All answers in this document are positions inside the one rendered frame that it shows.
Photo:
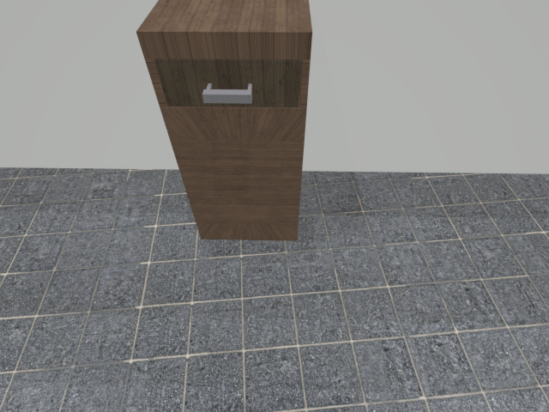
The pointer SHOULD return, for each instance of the handle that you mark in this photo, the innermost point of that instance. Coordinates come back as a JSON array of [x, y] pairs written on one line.
[[235, 96]]

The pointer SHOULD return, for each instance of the drawer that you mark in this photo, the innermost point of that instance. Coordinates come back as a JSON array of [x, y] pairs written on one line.
[[275, 82]]

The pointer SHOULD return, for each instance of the cabinet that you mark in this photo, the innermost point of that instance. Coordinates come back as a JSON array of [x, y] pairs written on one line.
[[241, 166]]

